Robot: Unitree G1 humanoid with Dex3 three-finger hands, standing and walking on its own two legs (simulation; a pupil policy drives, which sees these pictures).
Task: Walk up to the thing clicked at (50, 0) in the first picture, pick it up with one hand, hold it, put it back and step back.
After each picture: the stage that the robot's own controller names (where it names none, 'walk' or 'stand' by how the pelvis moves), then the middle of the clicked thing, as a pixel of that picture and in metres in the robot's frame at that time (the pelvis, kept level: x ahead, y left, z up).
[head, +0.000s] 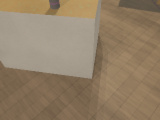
stand; out of the picture +0.99 +0.22 -0.04
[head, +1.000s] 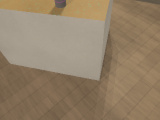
walk; out of the picture +0.88 +0.21 -0.03
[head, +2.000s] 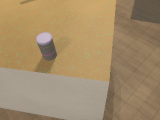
walk; (47, 47) +0.52 +0.21 -0.02
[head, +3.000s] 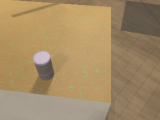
stand; (44, 66) +0.44 +0.19 -0.04
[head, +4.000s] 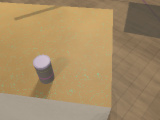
stand; (44, 69) +0.43 +0.19 -0.04
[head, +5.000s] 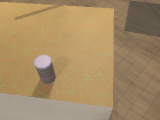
stand; (45, 69) +0.42 +0.19 -0.04
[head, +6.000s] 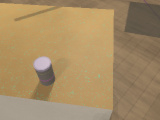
stand; (45, 71) +0.42 +0.19 -0.04
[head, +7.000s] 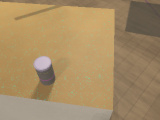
stand; (45, 71) +0.42 +0.19 -0.04
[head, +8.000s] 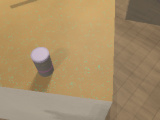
rise first; (43, 62) +0.43 +0.20 -0.04
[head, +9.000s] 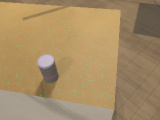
rise first; (48, 69) +0.42 +0.20 -0.03
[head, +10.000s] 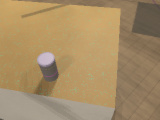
go down; (48, 67) +0.43 +0.19 -0.03
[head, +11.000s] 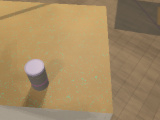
go down; (37, 75) +0.39 +0.19 -0.01
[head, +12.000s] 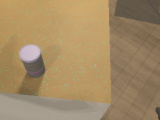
close in; (33, 62) +0.41 +0.19 +0.00
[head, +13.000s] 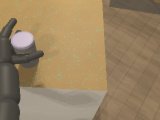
close; (26, 50) +0.44 +0.19 +0.03
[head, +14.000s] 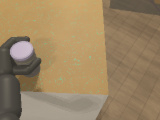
lift; (26, 60) +0.40 +0.19 +0.03
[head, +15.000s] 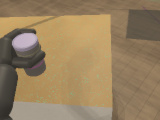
lift; (30, 55) +0.34 +0.18 +0.18
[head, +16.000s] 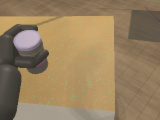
hold; (32, 53) +0.33 +0.17 +0.19
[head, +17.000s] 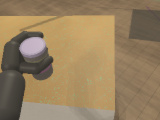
hold; (38, 59) +0.33 +0.16 +0.17
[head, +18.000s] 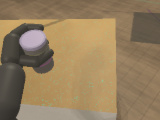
crouch; (38, 53) +0.33 +0.15 +0.20
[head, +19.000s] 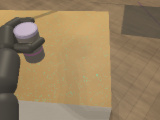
crouch; (30, 43) +0.40 +0.19 +0.16
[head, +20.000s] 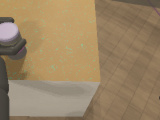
lower; (12, 42) +0.47 +0.21 +0.03
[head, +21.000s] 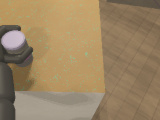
lower; (19, 50) +0.44 +0.21 +0.03
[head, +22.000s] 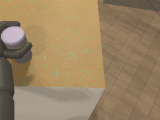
lower; (18, 46) +0.45 +0.20 +0.04
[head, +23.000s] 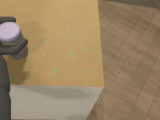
lower; (14, 42) +0.46 +0.21 +0.04
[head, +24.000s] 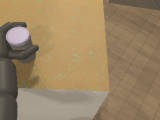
open; (22, 46) +0.45 +0.20 +0.04
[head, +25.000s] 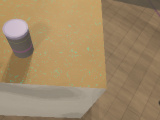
sink last; (20, 39) +0.45 +0.19 +0.04
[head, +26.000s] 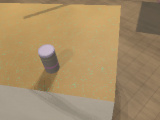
sink last; (49, 59) +0.47 +0.21 +0.00
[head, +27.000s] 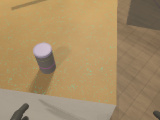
stand; (45, 59) +0.44 +0.19 +0.00
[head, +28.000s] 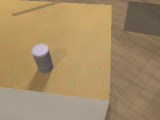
stand; (43, 59) +0.46 +0.20 -0.01
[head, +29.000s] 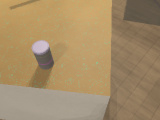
walk; (43, 55) +0.47 +0.19 -0.03
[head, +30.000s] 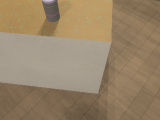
walk; (51, 7) +0.67 +0.19 -0.01
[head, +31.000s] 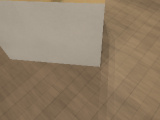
walk; out of the picture +1.00 +0.20 -0.02
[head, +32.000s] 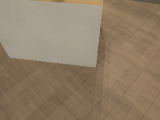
stand; out of the picture +1.09 +0.18 -0.02
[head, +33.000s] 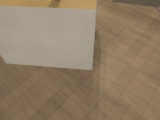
stand; out of the picture +1.09 +0.20 -0.04
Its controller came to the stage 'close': yes
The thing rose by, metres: 0.22
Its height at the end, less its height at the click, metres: +0.00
